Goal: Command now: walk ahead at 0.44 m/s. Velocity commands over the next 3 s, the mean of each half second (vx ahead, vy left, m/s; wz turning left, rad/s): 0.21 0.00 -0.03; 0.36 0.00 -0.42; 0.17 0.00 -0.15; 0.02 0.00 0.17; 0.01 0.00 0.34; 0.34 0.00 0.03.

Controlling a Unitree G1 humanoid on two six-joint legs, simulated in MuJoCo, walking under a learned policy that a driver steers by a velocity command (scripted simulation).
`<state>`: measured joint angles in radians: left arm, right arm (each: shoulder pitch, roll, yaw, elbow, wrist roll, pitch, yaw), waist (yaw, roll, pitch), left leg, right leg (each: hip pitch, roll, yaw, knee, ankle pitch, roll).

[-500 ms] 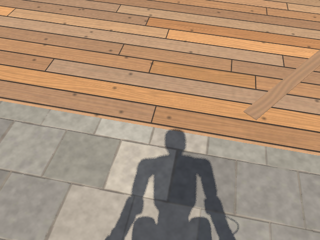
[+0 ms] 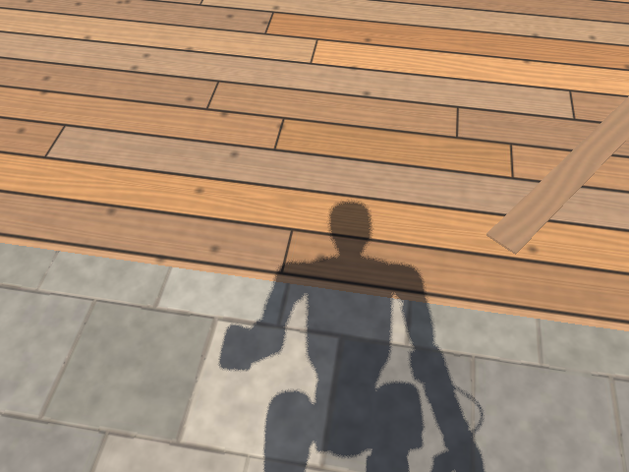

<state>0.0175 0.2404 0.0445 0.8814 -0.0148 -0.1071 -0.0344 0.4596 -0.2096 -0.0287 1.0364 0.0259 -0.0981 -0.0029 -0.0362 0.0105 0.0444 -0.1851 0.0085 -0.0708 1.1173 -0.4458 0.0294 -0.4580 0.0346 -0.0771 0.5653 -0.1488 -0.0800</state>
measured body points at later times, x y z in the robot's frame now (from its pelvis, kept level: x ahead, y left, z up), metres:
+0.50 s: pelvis +0.19 +0.03 +0.01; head +0.22 +0.04 +0.46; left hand +0.25 +0.29 -0.14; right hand +0.31 -0.23 -0.11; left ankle +0.28 +0.13 -0.72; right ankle +0.12 -0.09 -0.68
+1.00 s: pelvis +0.30 -0.05 +0.03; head +0.30 -0.09 +0.48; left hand +0.32 +0.21 -0.09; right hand +0.42 -0.35 -0.08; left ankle +0.46 +0.10 -0.65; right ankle +0.22 -0.11 -0.72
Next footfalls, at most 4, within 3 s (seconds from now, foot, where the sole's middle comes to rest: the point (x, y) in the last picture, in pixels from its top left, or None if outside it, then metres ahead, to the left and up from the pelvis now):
0.36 left None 0.32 0.13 -0.76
0.78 right None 0.26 -0.12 -0.76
1.22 left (329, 390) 0.62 -0.02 -0.76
1.52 right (436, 449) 0.49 -0.23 -0.76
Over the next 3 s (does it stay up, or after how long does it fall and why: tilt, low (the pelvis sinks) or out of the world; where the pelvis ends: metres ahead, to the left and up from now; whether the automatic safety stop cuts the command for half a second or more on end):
stays up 0.71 -0.08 0.03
